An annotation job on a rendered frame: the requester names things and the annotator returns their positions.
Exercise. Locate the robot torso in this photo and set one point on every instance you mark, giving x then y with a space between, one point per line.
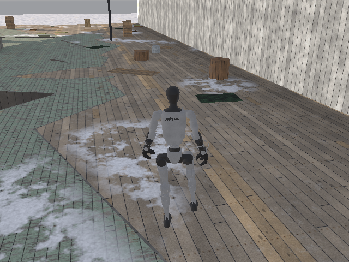
173 127

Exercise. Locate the robot left forearm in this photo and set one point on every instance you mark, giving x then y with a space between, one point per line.
148 143

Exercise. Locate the robot right forearm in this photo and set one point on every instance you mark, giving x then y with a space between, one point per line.
200 145

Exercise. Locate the right robot upper arm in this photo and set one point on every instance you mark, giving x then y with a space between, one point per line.
193 124

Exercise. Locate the robot head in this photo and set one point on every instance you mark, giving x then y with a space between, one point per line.
173 96

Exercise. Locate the left robot upper arm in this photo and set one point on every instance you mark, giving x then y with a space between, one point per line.
153 124

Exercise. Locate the right robot hand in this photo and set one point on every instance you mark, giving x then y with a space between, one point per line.
203 157

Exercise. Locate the left robot hand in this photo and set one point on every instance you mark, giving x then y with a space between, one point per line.
151 151

